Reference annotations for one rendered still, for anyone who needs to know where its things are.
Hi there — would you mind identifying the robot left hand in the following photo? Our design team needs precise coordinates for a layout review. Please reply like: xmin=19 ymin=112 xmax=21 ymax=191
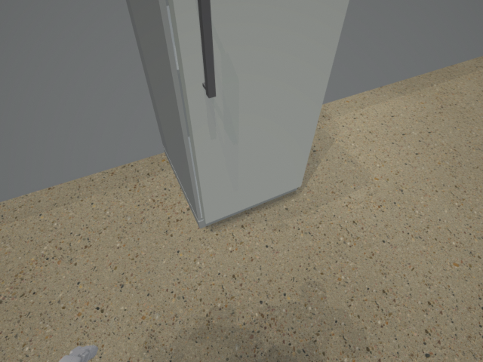
xmin=59 ymin=345 xmax=98 ymax=362

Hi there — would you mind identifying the fridge door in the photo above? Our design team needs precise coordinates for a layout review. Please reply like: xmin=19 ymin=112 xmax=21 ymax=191
xmin=168 ymin=0 xmax=349 ymax=224

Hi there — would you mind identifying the handle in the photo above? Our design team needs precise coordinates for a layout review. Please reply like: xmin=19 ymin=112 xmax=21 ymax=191
xmin=198 ymin=0 xmax=216 ymax=98

